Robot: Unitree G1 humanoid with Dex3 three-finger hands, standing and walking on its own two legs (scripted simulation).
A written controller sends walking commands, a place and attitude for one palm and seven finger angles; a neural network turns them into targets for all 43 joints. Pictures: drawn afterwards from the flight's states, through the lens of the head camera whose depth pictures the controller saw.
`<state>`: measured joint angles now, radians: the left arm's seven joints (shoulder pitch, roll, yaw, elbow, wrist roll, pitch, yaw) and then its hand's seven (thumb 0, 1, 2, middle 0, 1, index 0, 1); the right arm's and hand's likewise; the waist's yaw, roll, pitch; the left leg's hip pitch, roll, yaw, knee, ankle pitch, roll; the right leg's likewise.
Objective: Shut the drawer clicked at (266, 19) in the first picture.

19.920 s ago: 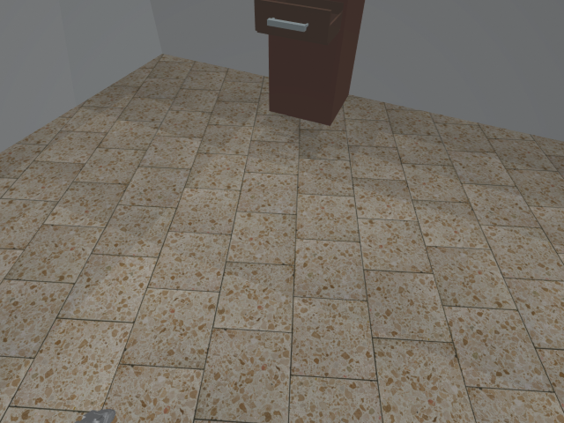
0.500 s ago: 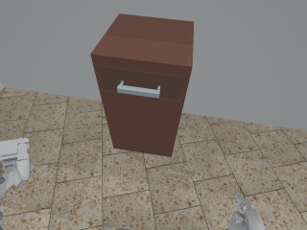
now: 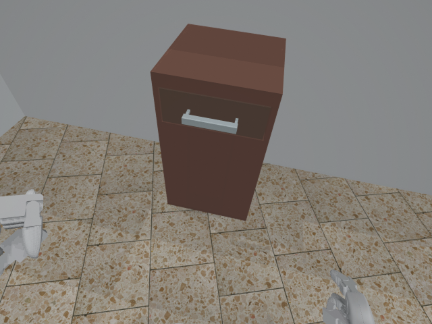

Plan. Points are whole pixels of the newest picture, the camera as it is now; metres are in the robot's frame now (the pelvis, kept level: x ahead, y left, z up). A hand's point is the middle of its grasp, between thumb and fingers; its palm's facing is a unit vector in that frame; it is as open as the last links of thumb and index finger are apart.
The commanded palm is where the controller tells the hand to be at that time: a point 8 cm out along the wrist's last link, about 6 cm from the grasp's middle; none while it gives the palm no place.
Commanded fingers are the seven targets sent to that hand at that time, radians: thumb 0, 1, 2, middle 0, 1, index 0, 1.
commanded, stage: step back with the hand held close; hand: left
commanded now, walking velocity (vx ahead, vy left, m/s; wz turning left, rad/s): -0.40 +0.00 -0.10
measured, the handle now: (210, 120) +0.78 +0.05 -0.10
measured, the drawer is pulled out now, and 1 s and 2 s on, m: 0.00 0.00 0.00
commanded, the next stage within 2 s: stop stepping back and stand still in 0.12 s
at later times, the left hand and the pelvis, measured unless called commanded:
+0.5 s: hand out of the picture +0.10 +0.26 +0.19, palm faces +0.31 -0.86 -0.40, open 3.2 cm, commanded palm +0.05 +0.30 +0.19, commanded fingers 0.00 0.90 0.90 -1.40 -1.60 -1.40 -1.60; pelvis -0.10 +0.03 -0.02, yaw -5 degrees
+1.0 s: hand out of the picture +0.04 +0.28 +0.18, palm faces +0.33 -0.83 -0.46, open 3.3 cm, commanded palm -0.03 +0.33 +0.19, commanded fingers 0.00 0.90 0.90 -1.40 -1.60 -1.40 -1.60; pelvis -0.18 +0.06 +0.00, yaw -4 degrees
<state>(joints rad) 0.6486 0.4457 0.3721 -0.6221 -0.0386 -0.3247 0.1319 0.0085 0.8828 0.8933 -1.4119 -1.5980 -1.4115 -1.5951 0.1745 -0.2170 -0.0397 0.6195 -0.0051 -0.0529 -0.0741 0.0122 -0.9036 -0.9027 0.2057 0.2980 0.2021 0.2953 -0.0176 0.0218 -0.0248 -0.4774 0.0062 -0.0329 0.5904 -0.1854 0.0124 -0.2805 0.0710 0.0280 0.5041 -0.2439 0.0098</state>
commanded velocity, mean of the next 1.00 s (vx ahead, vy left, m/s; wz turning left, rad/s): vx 0.06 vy -0.03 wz -0.02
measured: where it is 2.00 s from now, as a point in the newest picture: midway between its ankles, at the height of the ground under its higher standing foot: outside the picture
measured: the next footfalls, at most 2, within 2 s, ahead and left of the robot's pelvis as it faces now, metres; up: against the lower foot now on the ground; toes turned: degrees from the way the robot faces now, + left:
right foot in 0.36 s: -0.10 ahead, -0.03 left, +0.00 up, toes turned -9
left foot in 0.84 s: -0.12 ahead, +0.20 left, +0.00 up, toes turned +2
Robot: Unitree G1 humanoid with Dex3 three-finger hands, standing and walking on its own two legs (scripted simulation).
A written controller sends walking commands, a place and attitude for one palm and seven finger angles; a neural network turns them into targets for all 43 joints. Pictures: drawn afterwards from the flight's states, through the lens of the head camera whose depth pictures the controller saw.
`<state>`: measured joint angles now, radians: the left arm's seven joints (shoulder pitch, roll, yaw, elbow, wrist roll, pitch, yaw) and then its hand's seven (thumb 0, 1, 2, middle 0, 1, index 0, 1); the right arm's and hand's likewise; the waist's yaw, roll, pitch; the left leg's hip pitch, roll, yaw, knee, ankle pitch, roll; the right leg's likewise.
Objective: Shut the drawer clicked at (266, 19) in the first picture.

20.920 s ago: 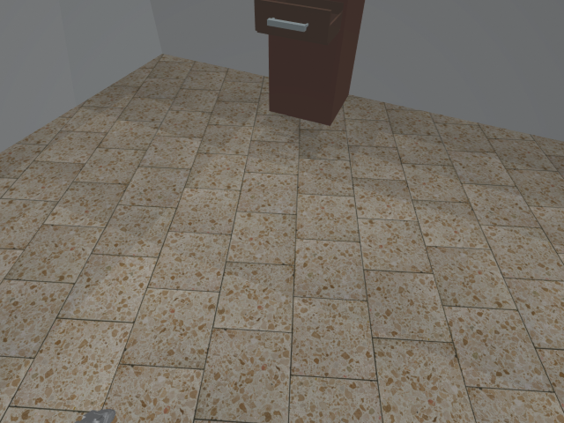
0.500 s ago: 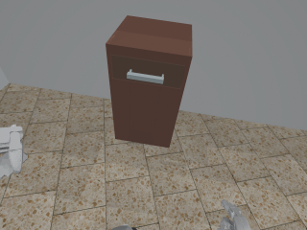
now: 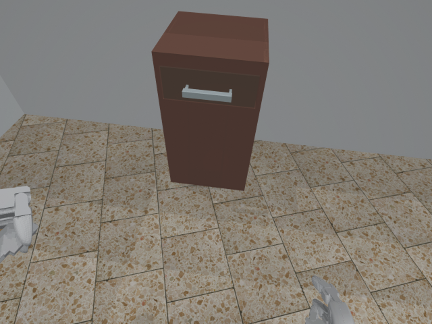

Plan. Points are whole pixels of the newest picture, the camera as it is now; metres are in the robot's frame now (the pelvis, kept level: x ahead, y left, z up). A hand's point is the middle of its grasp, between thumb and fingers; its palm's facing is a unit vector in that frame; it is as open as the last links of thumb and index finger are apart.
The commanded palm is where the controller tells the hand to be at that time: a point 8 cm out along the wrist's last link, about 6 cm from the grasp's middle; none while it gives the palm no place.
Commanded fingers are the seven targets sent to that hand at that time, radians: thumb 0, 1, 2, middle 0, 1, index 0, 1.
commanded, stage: stop stepping back and stand still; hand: left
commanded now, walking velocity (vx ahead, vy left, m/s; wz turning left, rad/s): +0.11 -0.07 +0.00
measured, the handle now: (207, 92) +0.95 +0.05 -0.10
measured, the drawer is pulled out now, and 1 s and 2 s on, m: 0.00 0.00 0.00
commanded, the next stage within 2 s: let the arm hang, fingers relaxed in 0.86 s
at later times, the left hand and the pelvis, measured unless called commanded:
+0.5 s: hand (40, 215) +0.22 +0.24 +0.18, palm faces +0.37 -0.79 -0.49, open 3.2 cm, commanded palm +0.16 +0.28 +0.19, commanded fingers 0.00 0.90 0.90 -1.40 -1.60 -1.40 -1.60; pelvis +0.03 +0.00 +0.01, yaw +0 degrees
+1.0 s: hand (52, 216) +0.24 +0.25 +0.14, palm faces +0.27 -0.82 -0.50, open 3.2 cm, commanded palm none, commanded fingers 0.00 0.90 0.90 -1.28 -1.47 -1.28 -1.47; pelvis +0.04 +0.01 +0.01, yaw +0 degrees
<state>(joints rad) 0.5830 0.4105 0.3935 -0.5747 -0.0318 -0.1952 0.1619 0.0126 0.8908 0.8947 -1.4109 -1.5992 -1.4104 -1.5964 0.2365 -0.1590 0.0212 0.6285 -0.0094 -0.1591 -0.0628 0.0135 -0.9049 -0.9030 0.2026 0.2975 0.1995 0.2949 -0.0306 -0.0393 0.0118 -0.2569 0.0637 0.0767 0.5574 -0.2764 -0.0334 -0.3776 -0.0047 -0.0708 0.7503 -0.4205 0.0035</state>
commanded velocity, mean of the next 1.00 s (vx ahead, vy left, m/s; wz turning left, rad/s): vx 0.01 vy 0.02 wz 0.00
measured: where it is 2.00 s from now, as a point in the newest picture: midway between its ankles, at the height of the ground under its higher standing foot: outside the picture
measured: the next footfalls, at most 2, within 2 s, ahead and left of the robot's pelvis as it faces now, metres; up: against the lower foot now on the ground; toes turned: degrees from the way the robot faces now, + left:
left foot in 0.32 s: +0.07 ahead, +0.12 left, +0.00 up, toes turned +5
